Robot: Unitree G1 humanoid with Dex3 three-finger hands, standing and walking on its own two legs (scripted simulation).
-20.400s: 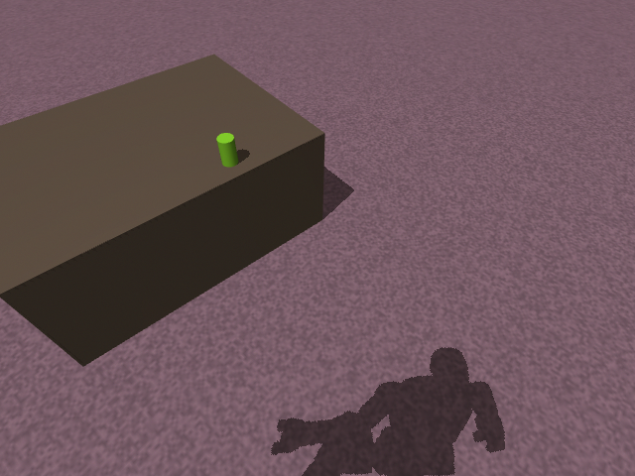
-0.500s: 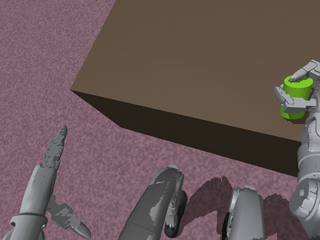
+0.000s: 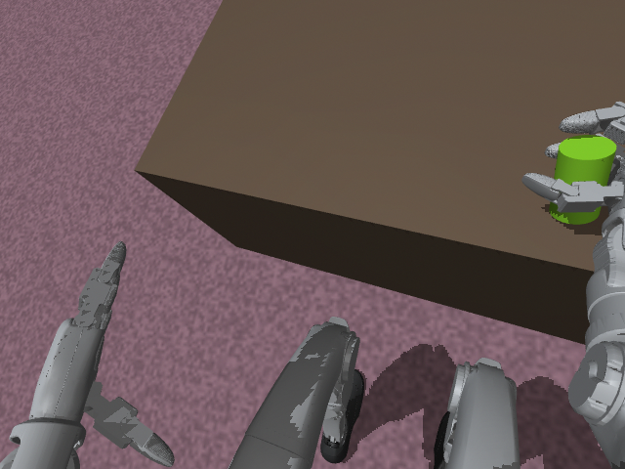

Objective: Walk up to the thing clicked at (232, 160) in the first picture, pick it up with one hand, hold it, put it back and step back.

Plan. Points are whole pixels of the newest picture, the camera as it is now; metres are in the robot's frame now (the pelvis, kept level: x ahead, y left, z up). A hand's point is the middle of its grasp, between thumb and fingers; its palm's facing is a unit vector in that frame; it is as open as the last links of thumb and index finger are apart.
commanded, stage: open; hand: right
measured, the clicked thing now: (579, 181) +0.50 -0.18 -0.05
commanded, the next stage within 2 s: withdraw in 0.16 s
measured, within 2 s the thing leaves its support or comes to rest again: rests again in 0.58 s
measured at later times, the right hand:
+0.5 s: hand (595, 157) +0.51 -0.19 -0.02, palm faces +0.08 +1.00 +0.00, open 15.2 cm
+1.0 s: hand out of the picture +0.53 -0.28 +0.11, palm faces +0.27 +0.93 -0.24, open 17.4 cm
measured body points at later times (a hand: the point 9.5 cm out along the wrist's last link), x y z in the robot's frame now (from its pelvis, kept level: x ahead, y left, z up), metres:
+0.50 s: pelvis +0.00 +0.00 +0.01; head +0.18 -0.07 +0.41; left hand +0.18 +0.25 +0.12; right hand +0.50 -0.24 -0.01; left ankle +0.08 +0.13 -0.52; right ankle +0.06 -0.12 -0.52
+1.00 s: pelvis +0.03 -0.01 +0.11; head +0.17 -0.05 +0.54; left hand +0.17 +0.27 +0.12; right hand +0.51 -0.33 +0.13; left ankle +0.08 +0.13 -0.52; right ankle +0.06 -0.12 -0.52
